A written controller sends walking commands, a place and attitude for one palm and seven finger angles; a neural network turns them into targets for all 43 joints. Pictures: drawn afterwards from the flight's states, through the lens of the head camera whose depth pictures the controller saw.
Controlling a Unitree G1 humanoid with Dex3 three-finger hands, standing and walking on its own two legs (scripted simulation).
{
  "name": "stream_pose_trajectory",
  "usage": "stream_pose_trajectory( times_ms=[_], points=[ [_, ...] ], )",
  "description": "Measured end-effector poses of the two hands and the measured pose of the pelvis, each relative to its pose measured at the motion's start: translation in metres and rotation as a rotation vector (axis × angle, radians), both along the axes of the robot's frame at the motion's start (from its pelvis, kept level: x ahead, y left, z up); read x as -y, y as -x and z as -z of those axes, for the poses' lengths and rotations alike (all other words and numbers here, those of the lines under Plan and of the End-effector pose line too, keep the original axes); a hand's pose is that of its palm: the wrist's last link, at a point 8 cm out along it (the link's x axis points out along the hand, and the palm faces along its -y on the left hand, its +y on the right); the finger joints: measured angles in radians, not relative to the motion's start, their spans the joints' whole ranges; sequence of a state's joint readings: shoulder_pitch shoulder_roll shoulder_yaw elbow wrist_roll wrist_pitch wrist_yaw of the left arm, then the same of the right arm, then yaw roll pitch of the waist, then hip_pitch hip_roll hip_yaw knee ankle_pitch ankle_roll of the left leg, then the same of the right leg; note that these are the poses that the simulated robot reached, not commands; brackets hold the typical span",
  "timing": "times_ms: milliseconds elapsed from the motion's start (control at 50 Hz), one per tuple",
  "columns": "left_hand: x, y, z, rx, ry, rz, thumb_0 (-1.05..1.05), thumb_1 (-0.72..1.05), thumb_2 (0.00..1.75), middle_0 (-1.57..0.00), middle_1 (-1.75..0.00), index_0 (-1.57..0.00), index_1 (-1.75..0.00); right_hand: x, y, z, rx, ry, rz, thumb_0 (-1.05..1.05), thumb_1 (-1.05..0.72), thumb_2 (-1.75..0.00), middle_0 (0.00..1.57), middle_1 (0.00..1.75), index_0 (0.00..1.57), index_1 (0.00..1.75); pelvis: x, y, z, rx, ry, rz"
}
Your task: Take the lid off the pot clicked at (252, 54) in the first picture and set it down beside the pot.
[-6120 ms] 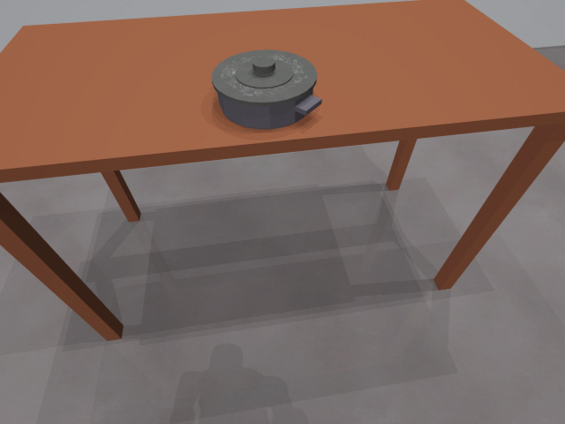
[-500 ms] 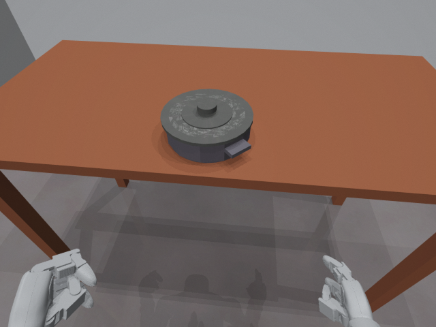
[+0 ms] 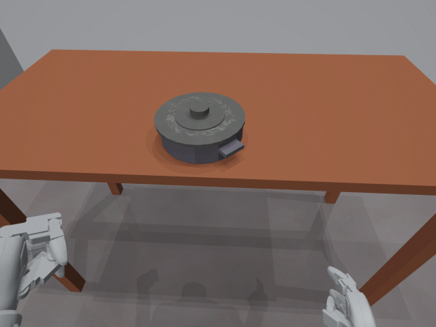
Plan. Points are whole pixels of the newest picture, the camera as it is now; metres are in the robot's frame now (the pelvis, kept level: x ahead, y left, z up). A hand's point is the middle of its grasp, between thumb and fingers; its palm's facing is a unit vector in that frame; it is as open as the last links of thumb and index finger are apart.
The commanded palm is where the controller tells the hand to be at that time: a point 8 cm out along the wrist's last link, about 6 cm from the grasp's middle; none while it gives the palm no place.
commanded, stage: raise the hand higher, near the body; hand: left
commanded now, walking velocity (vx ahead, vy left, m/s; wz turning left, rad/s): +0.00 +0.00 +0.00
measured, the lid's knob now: (199, 108) +0.53 +0.12 +0.14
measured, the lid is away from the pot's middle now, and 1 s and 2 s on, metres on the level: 0.00 0.00 0.00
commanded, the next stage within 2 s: reach forward and open the fingers in 0.38 s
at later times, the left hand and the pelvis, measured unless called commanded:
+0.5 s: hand (22, 231) +0.15 +0.25 +0.22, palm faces +0.45 -0.82 -0.36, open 3.1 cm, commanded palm +0.10 +0.28 +0.23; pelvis -0.02 +0.01 +0.00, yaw +0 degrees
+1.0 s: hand (31, 224) +0.18 +0.27 +0.18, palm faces +0.03 -0.06 -1.00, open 3.9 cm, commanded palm +0.15 +0.27 +0.25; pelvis -0.06 +0.00 -0.01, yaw +2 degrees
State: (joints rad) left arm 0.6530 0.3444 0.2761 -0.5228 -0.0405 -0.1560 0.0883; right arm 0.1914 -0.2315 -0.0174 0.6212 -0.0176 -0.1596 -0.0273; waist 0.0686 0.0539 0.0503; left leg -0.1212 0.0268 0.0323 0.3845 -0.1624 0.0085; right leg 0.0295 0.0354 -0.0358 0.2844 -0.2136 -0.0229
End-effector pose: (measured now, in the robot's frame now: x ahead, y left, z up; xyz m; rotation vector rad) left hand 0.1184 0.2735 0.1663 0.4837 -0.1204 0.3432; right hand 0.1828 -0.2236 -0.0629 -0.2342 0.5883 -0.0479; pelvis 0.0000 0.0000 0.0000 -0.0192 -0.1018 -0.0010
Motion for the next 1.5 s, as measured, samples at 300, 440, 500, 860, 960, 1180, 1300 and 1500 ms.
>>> stream_pose_trajectory(
  times_ms=[300,440,500,860,960,1180,1300,1500],
  points=[
    [-0.007,0.005,-0.037,0.222,-0.04,0.03,0.01,0.89,0.9,-1.31,-1.5,-1.31,-1.5,-0.02,0.01,-0.005,0.029,-0.012,-0.048,0.01,-0.9,-0.9,0.2,0.3,0.2,0.3,-0.006,0.016,0.0,0.027,0.007,0.0],
    [-0.011,0.007,-0.053,0.301,-0.068,0.043,0.01,0.89,0.9,-1.31,-1.5,-1.31,-1.5,-0.025,0.022,0.0,0.011,-0.019,-0.049,0.01,-0.9,-0.9,0.2,0.3,0.2,0.3,-0.009,0.021,0.0,0.037,0.009,0.004],
    [-0.012,0.008,-0.061,0.339,-0.08,0.048,0.01,0.89,0.9,-1.31,-1.5,-1.31,-1.5,-0.025,0.026,0.001,0.004,-0.019,-0.047,0.01,-0.9,-0.9,0.2,0.3,0.2,0.3,-0.01,0.024,0.0,0.04,0.01,0.005],
    [-0.006,-0.023,-0.068,-0.237,-0.924,-0.038,0.0,0.59,1.12,-1.25,-1.12,-1.25,-1.12,-0.046,-0.002,0.017,-0.061,-0.106,-0.15,0.02,-0.9,-0.9,0.2,0.3,0.2,0.3,-0.011,0.048,0.009,-0.001,-0.001,-0.028],
    [-0.001,-0.036,-0.068,-0.341,-0.969,0.034,0.0,0.43,1.22,-1.21,-0.95,-1.21,-0.95,-0.049,-0.006,0.007,-0.016,-0.114,-0.162,0.01,-0.9,-0.9,0.2,0.3,0.2,0.3,-0.006,0.054,0.007,0.009,-0.002,-0.031],
    [0.003,-0.058,-0.07,-0.466,-0.999,0.135,0.0,0.04,1.45,-1.09,-0.56,-1.09,-0.56,-0.028,0.013,0.007,-0.025,-0.076,-0.128,0.01,-0.9,-0.9,0.2,0.3,0.2,0.3,0.001,0.067,0.006,0.018,0.002,-0.037],
    [0.008,-0.071,-0.075,-0.461,-1.006,0.159,0.0,-0.16,1.58,-1.01,-0.35,-1.01,-0.35,-0.016,0.03,0.014,-0.054,-0.073,-0.089,0.01,-0.9,-0.9,0.2,0.3,0.2,0.3,0.0,0.07,0.006,0.02,0.0,-0.03],
    [0.015,-0.093,-0.083,-0.435,-1.013,0.167,0.0,-0.35,1.69,-0.92,-0.13,-0.92,-0.13,-0.013,0.045,0.021,-0.082,-0.091,-0.059,0.01,-0.9,-0.9,0.2,0.3,0.2,0.3,-0.003,0.07,0.006,0.013,-0.005,-0.015]
  ],
)
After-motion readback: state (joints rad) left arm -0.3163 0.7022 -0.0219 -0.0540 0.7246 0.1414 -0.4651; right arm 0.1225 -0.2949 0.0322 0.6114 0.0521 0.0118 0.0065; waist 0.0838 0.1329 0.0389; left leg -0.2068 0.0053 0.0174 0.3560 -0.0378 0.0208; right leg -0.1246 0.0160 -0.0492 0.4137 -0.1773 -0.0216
